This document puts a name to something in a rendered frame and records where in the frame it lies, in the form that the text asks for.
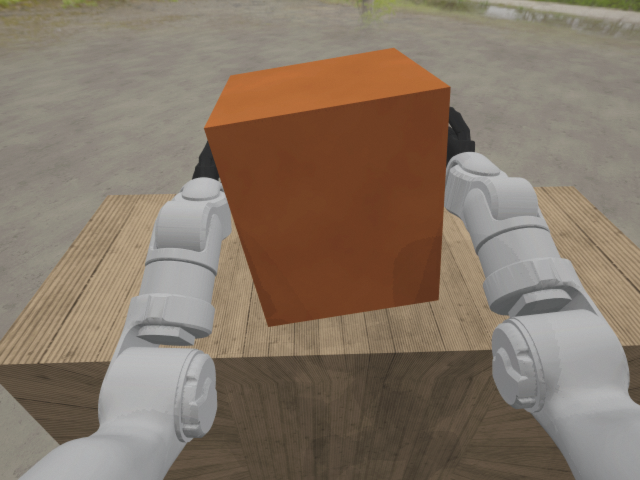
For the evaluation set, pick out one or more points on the robot right upper arm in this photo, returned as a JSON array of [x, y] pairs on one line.
[[567, 369]]

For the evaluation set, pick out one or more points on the robot left upper arm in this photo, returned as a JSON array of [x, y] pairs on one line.
[[154, 401]]

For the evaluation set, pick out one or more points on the left robot hand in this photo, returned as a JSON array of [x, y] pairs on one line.
[[206, 166]]

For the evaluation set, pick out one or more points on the right robot hand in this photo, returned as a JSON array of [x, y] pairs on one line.
[[459, 140]]

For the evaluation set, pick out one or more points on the robot left forearm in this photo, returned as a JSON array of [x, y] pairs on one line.
[[174, 303]]

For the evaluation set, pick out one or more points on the robot right forearm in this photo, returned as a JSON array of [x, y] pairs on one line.
[[524, 272]]

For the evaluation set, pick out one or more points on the pedestal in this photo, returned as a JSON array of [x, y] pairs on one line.
[[402, 393]]

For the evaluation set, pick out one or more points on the carton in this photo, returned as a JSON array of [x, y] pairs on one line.
[[334, 172]]

